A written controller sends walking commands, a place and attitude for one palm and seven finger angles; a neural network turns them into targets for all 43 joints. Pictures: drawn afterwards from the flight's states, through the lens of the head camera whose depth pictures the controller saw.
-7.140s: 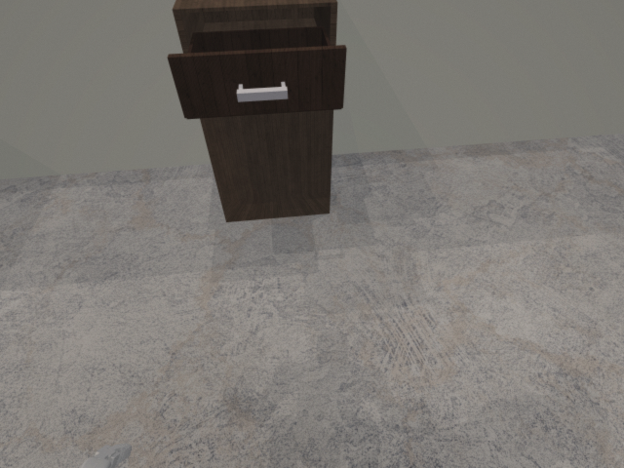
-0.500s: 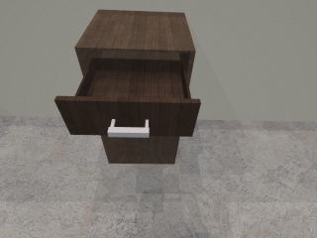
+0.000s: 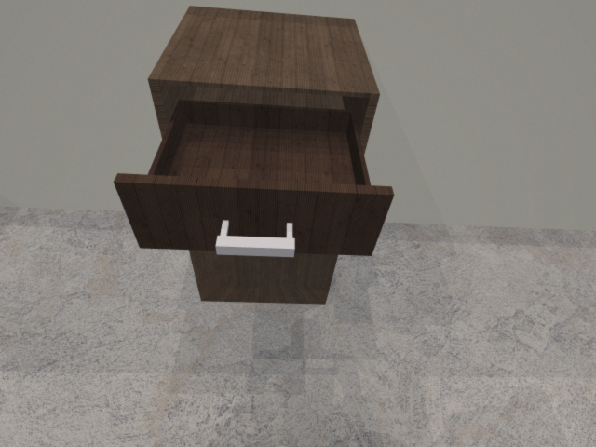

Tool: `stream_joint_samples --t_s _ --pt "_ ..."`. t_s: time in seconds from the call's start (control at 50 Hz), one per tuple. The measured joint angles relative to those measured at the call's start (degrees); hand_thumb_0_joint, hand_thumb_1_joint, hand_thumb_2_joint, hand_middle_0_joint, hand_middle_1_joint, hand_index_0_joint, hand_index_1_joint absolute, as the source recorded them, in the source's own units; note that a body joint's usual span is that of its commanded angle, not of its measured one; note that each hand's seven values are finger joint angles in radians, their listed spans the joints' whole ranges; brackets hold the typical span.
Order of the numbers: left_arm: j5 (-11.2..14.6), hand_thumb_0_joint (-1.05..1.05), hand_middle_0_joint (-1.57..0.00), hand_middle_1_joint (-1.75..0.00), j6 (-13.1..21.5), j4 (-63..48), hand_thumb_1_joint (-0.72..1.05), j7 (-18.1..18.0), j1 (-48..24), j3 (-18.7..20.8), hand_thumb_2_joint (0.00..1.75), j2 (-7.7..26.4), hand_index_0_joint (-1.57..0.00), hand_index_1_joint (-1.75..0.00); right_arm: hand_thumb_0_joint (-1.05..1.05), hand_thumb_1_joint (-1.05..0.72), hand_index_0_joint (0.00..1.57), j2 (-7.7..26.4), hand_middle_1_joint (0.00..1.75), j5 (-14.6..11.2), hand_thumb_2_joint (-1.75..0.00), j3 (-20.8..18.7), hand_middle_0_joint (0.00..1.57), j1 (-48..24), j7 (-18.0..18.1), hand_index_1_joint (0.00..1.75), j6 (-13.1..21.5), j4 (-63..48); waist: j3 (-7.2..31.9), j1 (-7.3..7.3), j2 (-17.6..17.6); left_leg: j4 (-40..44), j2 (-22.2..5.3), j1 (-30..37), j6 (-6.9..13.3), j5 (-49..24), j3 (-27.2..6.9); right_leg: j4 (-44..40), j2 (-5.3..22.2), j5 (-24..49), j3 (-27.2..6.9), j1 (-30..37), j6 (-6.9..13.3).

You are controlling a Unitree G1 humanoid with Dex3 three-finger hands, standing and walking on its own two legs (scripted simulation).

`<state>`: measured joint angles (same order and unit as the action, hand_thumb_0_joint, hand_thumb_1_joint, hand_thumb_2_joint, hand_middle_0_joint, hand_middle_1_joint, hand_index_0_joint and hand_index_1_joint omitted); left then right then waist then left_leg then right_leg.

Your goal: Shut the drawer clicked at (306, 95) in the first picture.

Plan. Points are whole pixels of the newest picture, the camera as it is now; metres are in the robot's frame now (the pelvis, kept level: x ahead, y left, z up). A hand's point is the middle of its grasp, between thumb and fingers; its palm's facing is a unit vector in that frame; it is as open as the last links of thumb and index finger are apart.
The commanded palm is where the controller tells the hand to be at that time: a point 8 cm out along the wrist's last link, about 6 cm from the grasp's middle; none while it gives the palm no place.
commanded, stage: shuffle to correct the standing spot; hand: left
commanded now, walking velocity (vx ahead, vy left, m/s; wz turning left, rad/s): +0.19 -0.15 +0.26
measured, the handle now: (256, 236) +0.43 +0.09 +0.02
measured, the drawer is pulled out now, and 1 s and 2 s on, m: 0.30 0.30 0.30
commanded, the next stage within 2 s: come to a stop and stand still in 0.86 s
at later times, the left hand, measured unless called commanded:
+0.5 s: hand out of the picture +0.00 +0.12 -0.19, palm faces +0.03 -1.00 -0.08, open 7.4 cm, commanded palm none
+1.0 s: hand out of the picture +0.14 +0.07 -0.19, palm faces +0.06 -0.99 -0.14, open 7.3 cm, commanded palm none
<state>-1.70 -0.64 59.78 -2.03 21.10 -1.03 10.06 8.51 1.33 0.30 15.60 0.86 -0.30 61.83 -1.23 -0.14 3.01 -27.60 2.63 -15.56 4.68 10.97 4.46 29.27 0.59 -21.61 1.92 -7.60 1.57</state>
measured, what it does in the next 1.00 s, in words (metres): walks ahead: right foot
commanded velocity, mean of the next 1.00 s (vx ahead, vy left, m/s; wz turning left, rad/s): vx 0.14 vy -0.13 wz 0.04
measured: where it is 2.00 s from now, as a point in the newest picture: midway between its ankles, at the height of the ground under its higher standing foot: outside the picture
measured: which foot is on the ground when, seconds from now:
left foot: down 0.00-0.80, up 0.82-1.00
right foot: down 0.00-0.40, up 0.42-0.78, down 0.80-1.00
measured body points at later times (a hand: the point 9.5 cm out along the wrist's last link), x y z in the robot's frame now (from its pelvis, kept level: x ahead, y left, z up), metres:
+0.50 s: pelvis +0.06 -0.02 -0.01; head +0.07 +0.01 +0.44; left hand +0.00 +0.17 -0.18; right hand +0.08 -0.25 -0.15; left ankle +0.06 +0.06 -0.74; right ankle -0.02 -0.13 -0.66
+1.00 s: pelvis +0.14 -0.09 +0.00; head +0.16 -0.06 +0.44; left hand +0.14 +0.12 -0.17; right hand +0.17 -0.32 -0.15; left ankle +0.13 -0.01 -0.70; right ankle +0.13 -0.20 -0.74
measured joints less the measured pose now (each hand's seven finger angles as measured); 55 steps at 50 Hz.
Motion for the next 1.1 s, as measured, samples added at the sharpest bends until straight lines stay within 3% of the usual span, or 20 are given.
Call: stream_joint_samples --t_s 0.08,0.2,0.26,0.32,0.36,0.4,0.48,0.54,0.64,0.76,0.8,0.86,0.92,0.98,1.04,1.1 --pt "-0.2 0.00 -0.19 -0.30 -0.2 0.7 0.91 0.4 1.4 0.3 0.90 -0.1 -0.19 -0.30 0.01 -0.91 0.20 -0.2 0.30 0.0 -0.89 -0.6 0.20 1.0 0.1 0.30 0.0 0.3 0.0 0.12 0.1 -0.3 0.1 -0.8 0.1 0.3 0.3 1.4 0.5 -1.1 0.3 -1.3 1.0" --pt "0.1 0.00 -0.19 -0.30 0.7 1.9 0.91 0.4 3.2 0.5 0.90 -0.7 -0.19 -0.30 0.01 -0.90 0.20 -0.4 0.30 -0.1 -0.89 -1.0 0.20 2.5 0.4 0.30 0.2 1.4 0.4 -0.09 -1.2 -1.8 -0.5 -1.5 -1.0 1.5 -1.5 -1.4 -0.1 1.0 2.3 0.4 -0.5" --pt "0.3 0.00 -0.19 -0.30 1.2 2.1 0.91 0.1 4.5 0.6 0.90 -1.0 -0.19 -0.30 0.01 -0.90 0.20 -0.8 0.30 -0.2 -0.89 -0.9 0.20 3.0 0.3 0.30 0.3 1.7 0.6 0.14 -1.7 -5.4 -1.6 -2.4 -1.4 4.1 -2.3 -1.6 -1.2 0.1 3.3 1.5 -0.1" --pt "0.2 0.00 -0.19 -0.30 1.4 2.7 0.91 -0.3 5.8 0.9 0.90 -1.3 -0.19 -0.30 0.01 -0.90 0.20 -1.5 0.30 -0.1 -0.89 -1.0 0.20 3.0 0.3 0.30 0.3 1.8 0.7 0.30 -1.1 -12.2 -3.0 -3.7 -1.5 8.8 -1.3 -1.0 -2.1 -1.7 4.2 2.9 0.5" --pt "0.1 0.00 -0.19 -0.30 1.3 3.3 0.91 -0.3 6.2 0.8 0.90 -1.6 -0.19 -0.30 0.01 -0.91 0.20 -1.9 0.30 0.1 -0.89 -1.0 0.20 2.5 0.4 0.30 0.5 1.6 0.6 0.41 -0.4 -12.4 -3.5 -3.3 -1.5 10.4 -0.1 -0.1 -2.3 -3.0 4.6 3.7 0.6" --pt "0.3 0.00 -0.19 -0.30 1.0 4.1 0.91 -0.1 5.9 0.6 0.90 -1.9 -0.19 -0.30 0.01 -0.91 0.20 -2.0 0.30 0.4 -0.89 -1.0 0.20 1.4 0.8 0.30 1.4 1.6 -0.3 0.43 1.0 -10.9 -3.0 -2.0 -1.0 8.3 1.0 5.1 -1.3 -4.9 4.1 2.3 0.5" --pt "0.3 0.00 -0.19 -0.30 -0.4 4.3 0.91 0.5 2.6 0.2 0.90 -2.8 -0.19 -0.30 0.01 -0.92 0.20 -1.8 0.30 0.5 -0.89 -0.8 0.20 0.6 1.6 0.30 3.2 0.2 -1.3 0.06 1.3 -7.8 -3.1 1.1 -0.6 8.7 2.5 29.7 -0.7 -7.6 2.1 -9.1 0.6" --pt "0.0 0.00 -0.19 -0.30 -0.6 1.9 0.91 0.9 -1.0 0.7 0.90 -2.4 -0.20 -0.30 0.01 -0.92 0.20 -2.0 0.30 0.6 -0.89 -0.7 0.20 1.2 1.6 0.30 3.4 -0.1 -1.9 -0.15 0.2 -3.5 -4.0 3.2 -1.2 6.6 1.7 36.5 0.4 -5.3 2.5 -15.8 0.1" --pt "-0.4 0.03 -0.19 -0.30 -1.2 -1.2 0.94 1.1 -4.8 2.0 0.90 -0.1 -0.20 -0.30 0.01 -0.91 0.20 -2.2 0.30 0.8 -0.89 -0.6 0.20 2.6 0.8 0.30 2.6 0.0 -2.2 -0.06 -1.0 0.5 -5.7 5.5 -2.7 5.2 1.0 30.0 3.2 -0.6 2.9 -19.6 -1.0" --pt "0.2 0.02 -0.19 -0.30 -0.2 -2.8 0.94 1.4 -6.8 2.8 0.90 0.9 -0.19 -0.30 0.01 -0.90 0.20 -1.6 0.30 1.0 -0.89 -1.0 0.20 4.4 0.4 0.30 1.5 -0.5 -2.6 -1.44 -3.5 -2.9 -7.2 4.9 -5.2 8.2 -0.3 8.5 3.2 2.8 4.6 -12.1 -1.4" --pt "0.3 0.01 -0.19 -0.30 1.3 -3.2 0.93 1.1 -6.6 2.9 0.90 1.3 -0.19 -0.30 0.01 -0.90 0.20 -1.6 0.30 0.5 -0.89 -1.1 0.20 5.3 0.2 0.30 1.0 -0.3 -2.1 -1.11 -3.0 -8.7 -7.1 2.6 -5.2 11.6 -0.5 2.4 3.0 6.2 4.2 -9.0 -0.6" --pt "0.2 0.01 -0.19 -0.30 1.6 -2.5 0.92 0.7 -6.7 2.4 0.90 -0.7 -0.19 -0.30 0.01 -0.90 0.20 -0.3 0.30 0.1 -0.89 -1.8 0.20 3.9 0.2 0.30 -0.7 0.3 -2.5 -1.34 -5.5 -25.3 -7.8 -3.6 -3.9 19.1 -2.6 4.2 1.4 4.7 6.3 -8.1 -0.8" --pt "-0.3 0.00 -0.19 -0.30 1.3 -2.0 0.93 -0.1 -5.1 2.3 0.90 -1.6 -0.19 -0.30 0.01 -0.91 0.20 -0.4 0.30 0.2 -0.89 -2.2 0.20 2.4 -0.1 0.30 -0.9 -0.5 -1.7 -1.10 -4.1 -35.1 -7.0 -8.3 -3.7 19.1 -0.6 1.4 1.0 5.0 6.8 -5.7 -0.4" --pt "-0.6 0.00 -0.19 -0.30 0.9 -1.1 0.93 -0.1 -3.7 1.9 0.90 -1.5 -0.19 -0.30 0.01 -0.91 0.20 -0.9 0.30 0.2 -0.89 -2.3 0.20 0.8 0.0 0.30 0.0 -2.3 -1.3 -1.03 -1.6 -28.0 -6.2 -7.7 -3.8 17.5 1.5 0.3 1.1 4.8 6.7 -4.5 -0.3" --pt "0.3 0.01 -0.19 -0.30 0.4 -0.4 0.93 0.0 -2.8 1.3 0.90 -2.2 -0.20 -0.30 0.01 -0.92 0.20 0.1 0.30 0.3 -0.89 -2.0 0.20 0.5 0.5 0.30 1.9 -3.8 -1.7 -0.58 -1.7 -10.1 -5.9 -1.9 -3.6 6.0 2.3 4.3 0.2 1.9 6.7 -5.0 -0.8" --pt "1.3 0.01 -0.19 -0.30 -0.4 0.6 0.92 -0.1 -3.1 1.1 0.90 -1.9 -0.20 -0.30 0.01 -0.92 0.20 -1.2 0.29 0.2 -0.89 -0.9 0.20 -0.5 1.4 0.30 2.2 -2.9 -3.0 0.75 1.5 -9.6 -4.0 0.8 -1.5 9.1 4.4 10.7 1.9 -3.9 3.7 -6.0 -0.8"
